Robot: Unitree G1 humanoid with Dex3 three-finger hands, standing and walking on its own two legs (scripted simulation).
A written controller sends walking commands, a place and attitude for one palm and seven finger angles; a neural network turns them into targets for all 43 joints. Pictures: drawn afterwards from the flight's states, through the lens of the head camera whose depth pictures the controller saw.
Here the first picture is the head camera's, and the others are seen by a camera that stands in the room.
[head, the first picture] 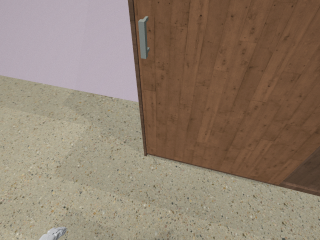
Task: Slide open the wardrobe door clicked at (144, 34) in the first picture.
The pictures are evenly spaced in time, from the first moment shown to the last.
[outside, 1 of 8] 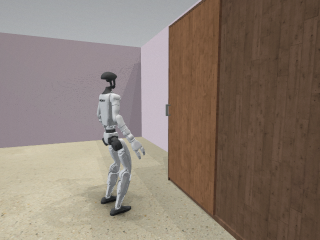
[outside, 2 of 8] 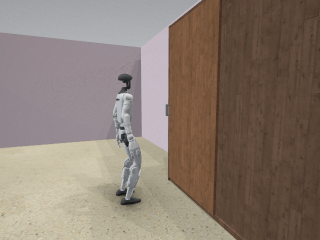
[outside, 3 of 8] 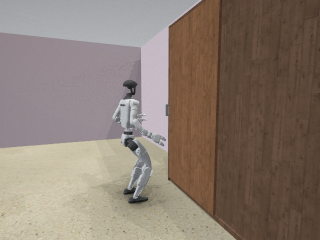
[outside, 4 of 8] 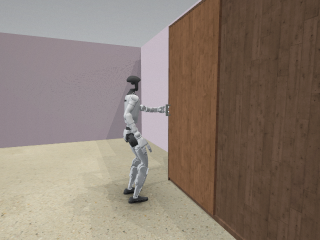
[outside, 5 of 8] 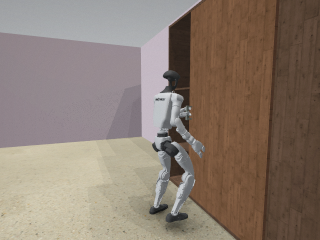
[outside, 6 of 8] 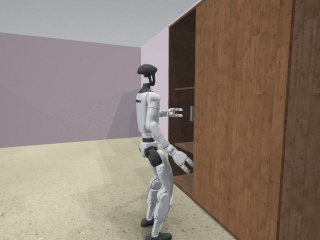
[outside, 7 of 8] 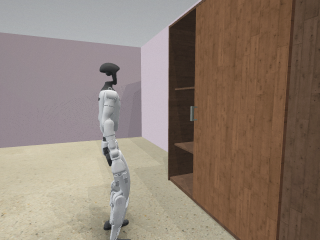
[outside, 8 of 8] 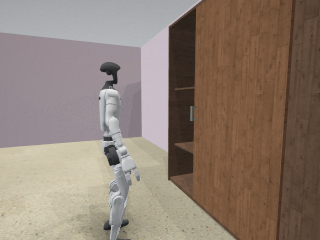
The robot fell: no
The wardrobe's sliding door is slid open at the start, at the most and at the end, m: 0.00 0.57 0.57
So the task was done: yes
